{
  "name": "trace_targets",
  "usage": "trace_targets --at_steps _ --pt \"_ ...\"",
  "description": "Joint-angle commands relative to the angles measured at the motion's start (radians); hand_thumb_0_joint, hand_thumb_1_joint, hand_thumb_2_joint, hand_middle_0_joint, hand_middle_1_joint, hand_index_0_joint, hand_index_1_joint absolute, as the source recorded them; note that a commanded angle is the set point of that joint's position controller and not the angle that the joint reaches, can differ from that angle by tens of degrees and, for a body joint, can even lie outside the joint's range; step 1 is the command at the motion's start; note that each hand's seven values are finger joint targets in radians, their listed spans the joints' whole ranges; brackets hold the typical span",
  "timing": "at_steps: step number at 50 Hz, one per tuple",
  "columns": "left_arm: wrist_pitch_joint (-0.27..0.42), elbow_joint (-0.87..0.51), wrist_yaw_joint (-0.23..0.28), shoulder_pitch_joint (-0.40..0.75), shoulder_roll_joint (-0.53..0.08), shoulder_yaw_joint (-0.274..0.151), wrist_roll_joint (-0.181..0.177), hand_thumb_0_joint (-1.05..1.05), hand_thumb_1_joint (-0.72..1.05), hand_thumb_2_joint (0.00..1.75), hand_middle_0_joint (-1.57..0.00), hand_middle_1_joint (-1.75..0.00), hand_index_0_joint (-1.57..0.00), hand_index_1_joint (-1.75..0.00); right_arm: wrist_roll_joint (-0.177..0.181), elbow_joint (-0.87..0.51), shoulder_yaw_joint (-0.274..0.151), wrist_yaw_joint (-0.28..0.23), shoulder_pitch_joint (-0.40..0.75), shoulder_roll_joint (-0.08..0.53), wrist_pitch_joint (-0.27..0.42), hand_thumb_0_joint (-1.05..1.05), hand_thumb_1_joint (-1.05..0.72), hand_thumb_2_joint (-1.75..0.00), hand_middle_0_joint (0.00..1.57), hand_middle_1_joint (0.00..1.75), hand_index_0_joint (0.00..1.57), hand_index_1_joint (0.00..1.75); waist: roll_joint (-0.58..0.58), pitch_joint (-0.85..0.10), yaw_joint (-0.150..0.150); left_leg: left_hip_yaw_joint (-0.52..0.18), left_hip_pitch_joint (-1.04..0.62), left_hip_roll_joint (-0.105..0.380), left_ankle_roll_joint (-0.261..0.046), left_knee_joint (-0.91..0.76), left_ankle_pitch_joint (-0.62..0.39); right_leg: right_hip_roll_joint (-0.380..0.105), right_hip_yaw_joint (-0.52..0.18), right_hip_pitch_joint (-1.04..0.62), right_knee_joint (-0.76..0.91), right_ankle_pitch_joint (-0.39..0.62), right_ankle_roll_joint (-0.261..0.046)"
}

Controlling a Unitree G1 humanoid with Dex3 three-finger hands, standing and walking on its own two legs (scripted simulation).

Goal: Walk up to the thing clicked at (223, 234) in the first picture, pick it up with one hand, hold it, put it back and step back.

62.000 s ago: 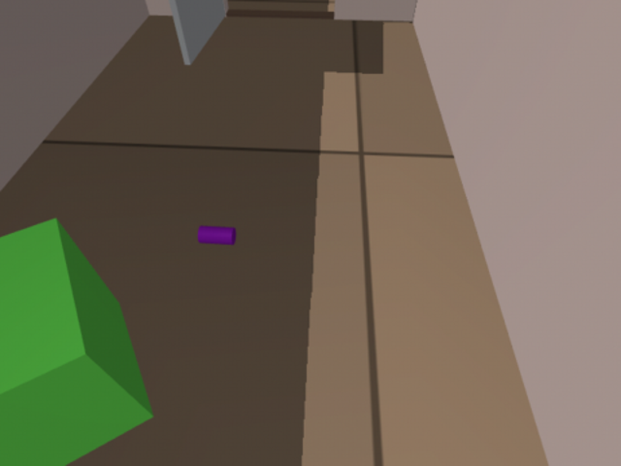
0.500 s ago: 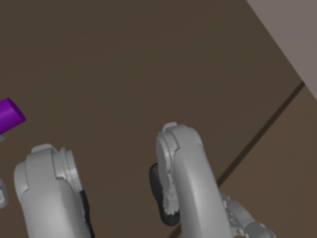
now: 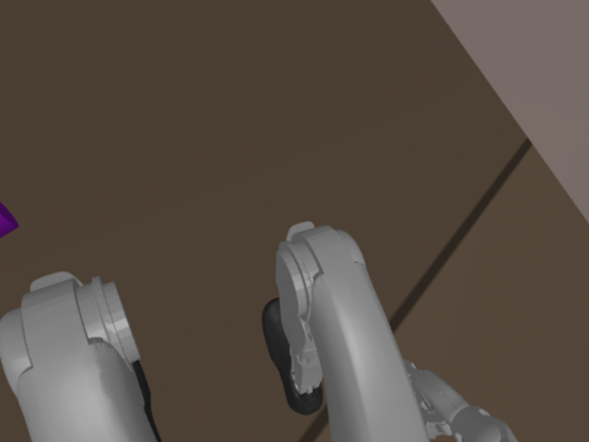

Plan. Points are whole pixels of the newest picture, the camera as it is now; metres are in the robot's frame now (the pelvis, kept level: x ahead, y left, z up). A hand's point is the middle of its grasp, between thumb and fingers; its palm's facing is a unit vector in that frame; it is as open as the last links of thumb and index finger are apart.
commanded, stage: rest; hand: left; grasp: from above
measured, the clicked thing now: out of the picture +0.38 +0.36 -0.26
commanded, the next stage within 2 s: open in 0.24 s
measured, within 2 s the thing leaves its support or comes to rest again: neither
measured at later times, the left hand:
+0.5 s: hand out of the picture +0.36 +0.36 -0.23, palm faces -0.33 -0.31 -0.89, open 10.0 cm
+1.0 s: hand out of the picture +0.37 +0.37 -0.23, palm faces -0.33 -0.30 -0.89, open 13.6 cm
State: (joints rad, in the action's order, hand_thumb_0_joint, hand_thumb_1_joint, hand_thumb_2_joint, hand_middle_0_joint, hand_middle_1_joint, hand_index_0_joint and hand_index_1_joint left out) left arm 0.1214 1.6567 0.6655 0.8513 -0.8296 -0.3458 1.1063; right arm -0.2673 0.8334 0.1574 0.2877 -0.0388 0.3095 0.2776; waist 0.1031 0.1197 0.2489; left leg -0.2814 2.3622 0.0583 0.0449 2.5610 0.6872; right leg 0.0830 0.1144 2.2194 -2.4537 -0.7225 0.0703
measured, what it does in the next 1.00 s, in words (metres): stands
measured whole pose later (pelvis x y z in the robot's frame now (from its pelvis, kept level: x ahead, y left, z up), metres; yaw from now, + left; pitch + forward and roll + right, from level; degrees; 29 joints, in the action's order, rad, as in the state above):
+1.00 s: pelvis -0.01 +0.01 +0.00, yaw -2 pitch +23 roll -13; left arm 0.14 1.78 0.70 0.90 -0.92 -0.29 1.10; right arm -0.28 0.83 0.22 0.35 -0.05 0.33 0.39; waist 0.13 0.15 0.28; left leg -0.31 2.34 0.06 0.03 2.58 0.68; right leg 0.09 0.14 2.17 -2.44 -0.70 0.08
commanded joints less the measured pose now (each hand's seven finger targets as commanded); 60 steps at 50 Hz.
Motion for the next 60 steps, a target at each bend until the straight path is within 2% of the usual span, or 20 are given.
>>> trace_targets --at_steps 1,4,10,12,17,22,23,24,25,28,29,33,35,37,38,40,43,55,56,60 --pt "0.010 -0.083 0.058 0.244 -0.286 0.028 -0.015 0.00 0.62 0.66 -1.04 -0.49 -1.03 -0.50 0.001 0.001 -0.071 0.005 -0.178 0.286 0.020 0.00 -0.88 -0.89 0.20 0.30 0.20 0.30 -0.435 -0.656 0.020 0.165 -0.506 0.017 -0.047 -0.225 -0.175 0.023 0.143 -0.289 0.238 0.259 -0.081" --pt "0.013 -0.069 0.068 0.227 -0.344 -0.016 -0.017 0.00 0.62 0.67 -1.04 -0.51 -1.03 -0.51 -0.001 0.005 -0.070 0.009 -0.193 0.305 0.031 0.00 -0.88 -0.89 0.20 0.30 0.20 0.30 -0.427 -0.661 0.009 0.164 -0.504 0.016 -0.047 -0.229 -0.186 0.023 0.147 -0.318 0.241 0.265 -0.081" --pt "0.020 -0.023 0.069 0.250 -0.299 0.037 -0.023 0.00 0.58 0.67 -1.00 -0.52 -0.99 -0.53 -0.003 -0.008 -0.054 0.016 -0.167 0.301 0.049 0.00 -0.88 -0.89 0.20 0.30 0.20 0.30 -0.411 -0.618 0.034 0.150 -0.483 0.017 -0.050 -0.229 -0.144 0.029 0.157 -0.289 0.247 0.227 -0.079" --pt "0.020 -0.003 0.076 0.211 -0.353 -0.006 -0.017 0.00 0.57 0.69 -0.99 -0.53 -0.98 -0.54 0.000 0.001 -0.059 0.016 -0.184 0.318 0.051 0.00 -0.88 -0.89 0.20 0.30 0.20 0.30 -0.405 -0.614 0.017 0.149 -0.482 0.017 -0.049 -0.232 -0.158 0.031 0.157 -0.306 0.248 0.236 -0.079" --pt "0.026 0.038 0.085 0.219 -0.344 0.008 -0.014 0.00 0.53 0.69 -0.96 -0.54 -0.95 -0.55 -0.011 0.002 -0.043 0.022 -0.178 0.319 0.055 0.00 -0.88 -0.90 0.20 0.30 0.20 0.30 -0.414 -0.595 0.037 0.139 -0.483 0.020 -0.046 -0.237 -0.164 0.033 0.166 -0.303 0.240 0.245 -0.079" --pt "0.027 0.039 0.095 0.231 -0.372 0.007 -0.011 0.00 0.13 0.60 -0.56 -0.59 -0.56 -0.58 -0.011 0.008 -0.035 0.022 -0.158 0.326 0.069 0.00 -0.87 -0.89 0.20 0.30 0.20 0.30 -0.430 -0.587 0.033 0.137 -0.487 0.022 -0.043 -0.241 -0.143 0.034 0.170 -0.298 0.241 0.224 -0.080" --pt "0.027 0.020 0.093 0.230 -0.325 0.045 -0.007 0.00 0.05 0.61 -0.51 -0.58 -0.51 -0.58 -0.010 -0.015 -0.032 0.025 -0.146 0.319 0.069 0.00 -0.87 -0.89 0.20 0.30 0.20 0.30 -0.412 -0.594 0.039 0.134 -0.487 0.019 -0.044 -0.236 -0.154 0.034 0.170 -0.305 0.242 0.238 -0.077" --pt "0.025 0.033 0.097 0.238 -0.353 0.031 -0.005 0.00 -0.03 0.61 -0.47 -0.61 -0.47 -0.61 -0.008 0.003 -0.033 0.023 -0.151 0.323 0.070 0.00 -0.87 -0.89 0.20 0.30 0.20 0.30 -0.420 -0.587 0.039 0.135 -0.483 0.021 -0.044 -0.235 -0.140 0.035 0.170 -0.294 0.239 0.228 -0.079" --pt "0.028 0.025 0.091 0.286 -0.320 0.083 0.002 0.00 -0.08 0.63 -0.46 -0.64 -0.46 -0.63 -0.011 -0.024 -0.027 0.030 -0.138 0.319 0.079 0.00 -0.87 -0.89 0.20 0.30 0.20 0.30 -0.427 -0.557 0.058 0.138 -0.472 0.018 -0.049 -0.224 -0.119 0.031 0.166 -0.270 0.239 0.210 -0.075" --pt "0.024 0.037 0.098 0.251 -0.343 0.051 -0.010 0.00 -0.18 0.70 -0.40 -0.67 -0.39 -0.67 -0.007 -0.002 -0.038 0.034 -0.158 0.338 0.087 0.00 -0.87 -0.89 0.20 0.30 0.20 0.30 -0.399 -0.561 0.051 0.134 -0.477 0.020 -0.047 -0.224 -0.120 0.030 0.168 -0.281 0.245 0.207 -0.073" --pt "0.019 0.061 0.104 0.218 -0.373 0.014 -0.008 0.00 -0.20 0.73 -0.37 -0.71 -0.37 -0.71 -0.013 0.012 -0.035 0.033 -0.179 0.340 0.085 0.00 -0.87 -0.89 0.20 0.30 0.20 0.30 -0.417 -0.576 0.040 0.136 -0.490 0.022 -0.045 -0.230 -0.140 0.035 0.167 -0.305 0.248 0.225 -0.075" --pt "0.006 0.054 0.081 0.260 -0.315 0.072 -0.024 0.00 -0.27 0.82 -0.31 -0.78 -0.31 -0.79 -0.008 -0.005 -0.037 0.041 -0.153 0.326 0.099 0.00 -0.87 -0.89 0.20 0.30 0.20 0.30 -0.415 -0.533 0.056 0.131 -0.462 0.021 -0.047 -0.230 -0.097 0.030 0.166 -0.255 0.246 0.184 -0.077" --pt "0.006 0.054 0.073 0.246 -0.346 0.046 -0.023 0.00 -0.32 0.82 -0.27 -0.80 -0.27 -0.81 -0.007 -0.001 -0.044 0.044 -0.178 0.343 0.102 0.00 -0.87 -0.89 0.20 0.30 0.20 0.30 -0.428 -0.547 0.057 0.125 -0.487 0.020 -0.044 -0.247 -0.111 0.030 0.173 -0.267 0.247 0.199 -0.078" --pt "0.009 0.044 0.066 0.232 -0.332 0.063 -0.026 0.00 -0.37 0.86 -0.24 -0.83 -0.23 -0.84 -0.002 0.004 -0.040 0.045 -0.161 0.339 0.105 0.00 -0.87 -0.89 0.20 0.30 0.20 0.30 -0.442 -0.557 0.041 0.121 -0.498 0.022 -0.039 -0.252 -0.118 0.029 0.174 -0.264 0.236 0.201 -0.080" --pt "0.010 0.044 0.063 0.247 -0.319 0.073 -0.024 0.00 -0.39 0.87 -0.23 -0.85 -0.22 -0.85 -0.004 -0.001 -0.040 0.048 -0.169 0.337 0.108 0.00 -0.87 -0.89 0.20 0.30 0.20 0.30 -0.440 -0.553 0.058 0.121 -0.508 0.021 -0.039 -0.246 -0.124 0.028 0.176 -0.265 0.233 0.213 -0.079" --pt "0.012 0.036 0.065 0.243 -0.337 0.056 -0.028 0.00 -0.43 0.92 -0.19 -0.88 -0.18 -0.89 0.003 0.001 -0.035 0.050 -0.171 0.333 0.107 0.00 -0.87 -0.89 0.20 0.30 0.20 0.30 -0.435 -0.553 0.051 0.114 -0.497 0.023 -0.039 -0.249 -0.125 0.026 0.178 -0.265 0.233 0.214 -0.079" --pt "0.019 0.027 0.062 0.249 -0.312 0.080 -0.019 0.00 -0.49 0.95 -0.13 -0.93 -0.13 -0.94 -0.002 -0.003 -0.041 0.054 -0.178 0.340 0.109 0.00 -0.87 -0.89 0.20 0.30 0.20 0.30 -0.455 -0.571 0.062 0.116 -0.531 0.023 -0.036 -0.249 -0.159 0.030 0.177 -0.276 0.232 0.248 -0.080" --pt "0.017 0.043 0.078 0.241 -0.362 0.037 -0.021 0.00 -0.51 1.06 -0.10 -1.02 -0.08 -1.04 -0.001 0.003 -0.036 0.061 -0.186 0.347 0.115 0.00 -0.87 -0.89 0.20 0.30 0.20 0.30 -0.428 -0.561 0.054 0.125 -0.490 0.020 -0.045 -0.240 -0.139 0.027 0.173 -0.295 0.246 0.223 -0.077" --pt "0.016 0.038 0.073 0.243 -0.325 0.066 -0.031 0.00 -0.52 1.06 -0.10 -1.02 -0.08 -1.03 0.007 -0.009 -0.038 0.061 -0.166 0.341 0.119 0.00 -0.87 -0.89 0.20 0.30 0.20 0.30 -0.417 -0.556 0.052 0.121 -0.488 0.021 -0.044 -0.236 -0.134 0.027 0.171 -0.284 0.245 0.218 -0.077" --pt "0.013 0.041 0.078 0.211 -0.366 0.028 -0.028 0.00 -0.50 1.03 -0.09 -1.02 -0.08 -1.03 0.005 0.008 -0.037 0.058 -0.190 0.345 0.111 0.00 -0.87 -0.89 0.20 0.30 0.20 0.30 -0.437 -0.590 0.039 0.123 -0.503 0.021 -0.043 -0.245 -0.170 0.030 0.172 -0.315 0.245 0.250 -0.079"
